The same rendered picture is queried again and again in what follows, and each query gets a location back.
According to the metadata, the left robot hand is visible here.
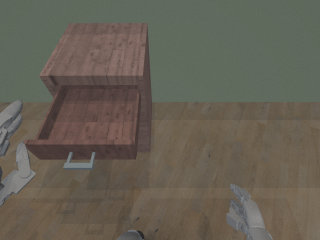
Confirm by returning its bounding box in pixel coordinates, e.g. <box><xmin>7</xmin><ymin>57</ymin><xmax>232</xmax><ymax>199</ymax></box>
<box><xmin>0</xmin><ymin>99</ymin><xmax>36</xmax><ymax>207</ymax></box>

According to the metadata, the right robot hand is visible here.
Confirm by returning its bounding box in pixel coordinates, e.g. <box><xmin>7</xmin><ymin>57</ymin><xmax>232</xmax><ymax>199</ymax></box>
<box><xmin>226</xmin><ymin>183</ymin><xmax>266</xmax><ymax>234</ymax></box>

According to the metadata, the drawer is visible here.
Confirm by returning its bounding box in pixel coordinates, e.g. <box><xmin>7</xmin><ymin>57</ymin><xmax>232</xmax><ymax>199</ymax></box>
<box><xmin>24</xmin><ymin>85</ymin><xmax>141</xmax><ymax>160</ymax></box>

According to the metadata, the right robot forearm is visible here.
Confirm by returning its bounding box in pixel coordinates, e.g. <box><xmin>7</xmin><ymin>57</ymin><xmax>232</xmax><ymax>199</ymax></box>
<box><xmin>246</xmin><ymin>227</ymin><xmax>273</xmax><ymax>240</ymax></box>

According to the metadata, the handle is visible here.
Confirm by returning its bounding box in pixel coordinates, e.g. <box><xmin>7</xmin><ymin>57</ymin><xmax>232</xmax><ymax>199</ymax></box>
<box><xmin>63</xmin><ymin>152</ymin><xmax>96</xmax><ymax>170</ymax></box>

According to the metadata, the cabinet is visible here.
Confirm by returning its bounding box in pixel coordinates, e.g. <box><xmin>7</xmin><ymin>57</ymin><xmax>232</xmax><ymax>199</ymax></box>
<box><xmin>39</xmin><ymin>23</ymin><xmax>152</xmax><ymax>152</ymax></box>

